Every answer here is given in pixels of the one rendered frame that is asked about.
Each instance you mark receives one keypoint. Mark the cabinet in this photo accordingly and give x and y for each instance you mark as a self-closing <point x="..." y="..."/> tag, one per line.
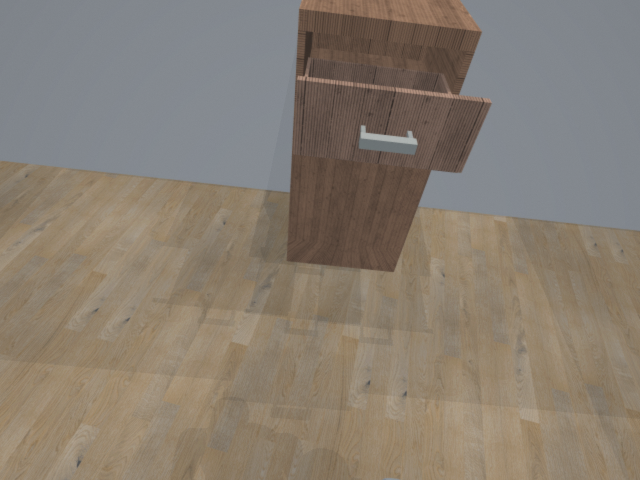
<point x="356" y="214"/>

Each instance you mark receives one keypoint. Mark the drawer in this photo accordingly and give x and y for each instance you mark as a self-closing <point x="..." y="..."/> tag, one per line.
<point x="335" y="98"/>

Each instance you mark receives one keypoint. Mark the handle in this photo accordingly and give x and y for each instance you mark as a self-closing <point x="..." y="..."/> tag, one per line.
<point x="387" y="143"/>

